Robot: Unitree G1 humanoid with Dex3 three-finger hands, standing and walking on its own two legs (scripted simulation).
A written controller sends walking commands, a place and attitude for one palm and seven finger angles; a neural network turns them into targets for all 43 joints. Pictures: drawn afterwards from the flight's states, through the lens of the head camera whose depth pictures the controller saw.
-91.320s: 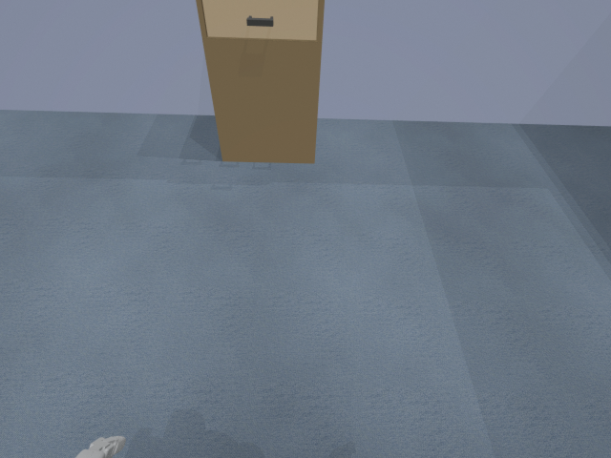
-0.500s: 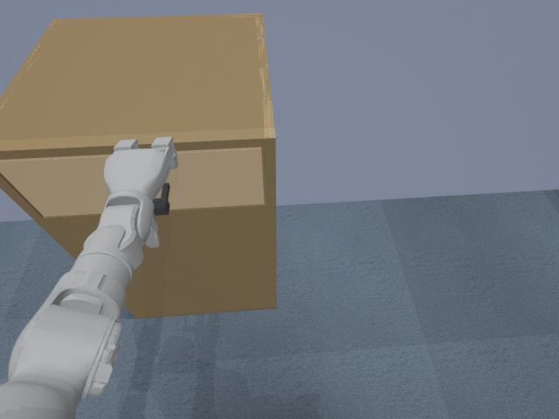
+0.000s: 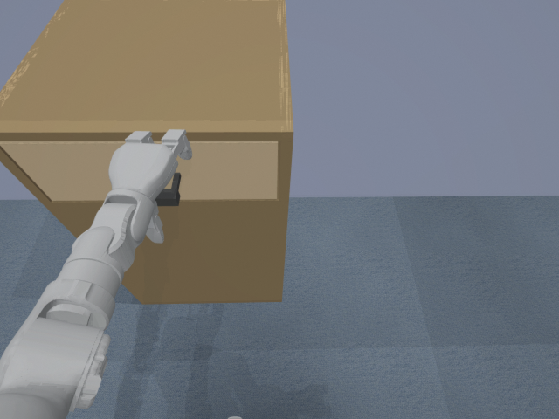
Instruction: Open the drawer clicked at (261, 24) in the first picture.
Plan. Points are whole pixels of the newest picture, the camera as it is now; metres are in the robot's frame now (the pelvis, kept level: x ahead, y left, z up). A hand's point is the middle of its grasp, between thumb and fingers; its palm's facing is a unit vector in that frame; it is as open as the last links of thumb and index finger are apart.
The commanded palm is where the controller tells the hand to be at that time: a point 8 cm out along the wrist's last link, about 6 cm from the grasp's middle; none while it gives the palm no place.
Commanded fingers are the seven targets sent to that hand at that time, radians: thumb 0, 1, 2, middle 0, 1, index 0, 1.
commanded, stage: move the hooked fingers above the handle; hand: left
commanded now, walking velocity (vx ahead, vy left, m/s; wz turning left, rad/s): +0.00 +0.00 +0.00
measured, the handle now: (150, 187) +0.50 +0.22 -0.02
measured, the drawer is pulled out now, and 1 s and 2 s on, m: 0.00 0.00 0.00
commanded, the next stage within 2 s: none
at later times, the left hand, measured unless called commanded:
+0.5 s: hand (149, 186) +0.45 +0.20 +0.05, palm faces -0.07 -0.02 -1.00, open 13.7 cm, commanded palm +0.44 +0.23 +0.10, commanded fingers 0.00 -0.50 0.30 -0.30 -1.20 -0.30 -1.20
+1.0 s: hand (130, 192) +0.46 +0.23 +0.03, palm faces -0.06 -0.05 -1.00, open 13.5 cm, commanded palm +0.45 +0.21 +0.10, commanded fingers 0.00 -0.50 0.30 -0.30 -1.20 -0.30 -1.20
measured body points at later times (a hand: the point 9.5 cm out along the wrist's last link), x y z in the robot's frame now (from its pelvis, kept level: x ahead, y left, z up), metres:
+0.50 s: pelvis -0.03 -0.01 +0.01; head +0.05 -0.01 +0.45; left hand +0.45 +0.20 +0.10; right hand +0.01 -0.28 -0.12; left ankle -0.01 +0.08 -0.71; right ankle -0.02 -0.09 -0.71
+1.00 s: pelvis +0.00 +0.02 +0.00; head +0.08 +0.02 +0.44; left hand +0.45 +0.23 +0.08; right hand +0.03 -0.25 -0.13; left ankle -0.01 +0.08 -0.71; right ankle -0.02 -0.09 -0.71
